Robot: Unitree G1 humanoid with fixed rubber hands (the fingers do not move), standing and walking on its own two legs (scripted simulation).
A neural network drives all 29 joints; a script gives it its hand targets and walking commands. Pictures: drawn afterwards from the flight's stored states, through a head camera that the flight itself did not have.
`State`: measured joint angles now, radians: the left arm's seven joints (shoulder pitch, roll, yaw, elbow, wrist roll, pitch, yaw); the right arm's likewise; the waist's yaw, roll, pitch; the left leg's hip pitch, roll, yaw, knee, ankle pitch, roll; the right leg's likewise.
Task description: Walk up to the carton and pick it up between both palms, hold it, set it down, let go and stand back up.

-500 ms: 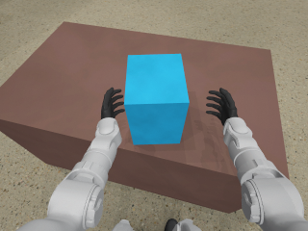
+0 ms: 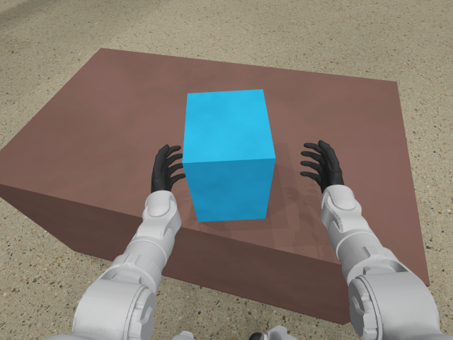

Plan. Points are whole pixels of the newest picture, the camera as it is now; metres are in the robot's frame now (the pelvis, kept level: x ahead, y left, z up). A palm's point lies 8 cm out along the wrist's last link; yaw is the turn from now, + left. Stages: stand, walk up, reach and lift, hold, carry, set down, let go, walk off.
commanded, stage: set down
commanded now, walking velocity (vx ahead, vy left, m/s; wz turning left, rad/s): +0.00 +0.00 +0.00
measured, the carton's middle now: (228, 159) +0.50 +0.05 -0.03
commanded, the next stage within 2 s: none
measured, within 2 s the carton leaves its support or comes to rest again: neither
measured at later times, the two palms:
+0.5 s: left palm (156, 210) +0.34 +0.18 +0.00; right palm (339, 219) +0.37 -0.18 -0.02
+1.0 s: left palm (142, 226) +0.30 +0.19 +0.01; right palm (369, 255) +0.29 -0.21 +0.01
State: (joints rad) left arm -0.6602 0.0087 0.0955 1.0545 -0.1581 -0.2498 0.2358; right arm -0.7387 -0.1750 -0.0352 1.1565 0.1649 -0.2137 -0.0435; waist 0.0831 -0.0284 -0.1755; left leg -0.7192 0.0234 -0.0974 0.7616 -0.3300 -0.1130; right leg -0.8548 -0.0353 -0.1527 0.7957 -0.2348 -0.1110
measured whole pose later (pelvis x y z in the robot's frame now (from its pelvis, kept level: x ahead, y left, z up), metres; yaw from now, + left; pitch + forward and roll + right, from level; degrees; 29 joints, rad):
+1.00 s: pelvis +0.04 +0.06 +0.04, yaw -3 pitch +8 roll -1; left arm 0.02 -0.05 -0.03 0.44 0.03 -0.31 0.22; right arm -0.15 -0.34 0.06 0.97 0.38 -0.64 0.20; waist 0.02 0.00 0.01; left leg -0.38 0.04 -0.05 0.54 -0.31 -0.04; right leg -0.46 0.00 -0.11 0.45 -0.13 -0.04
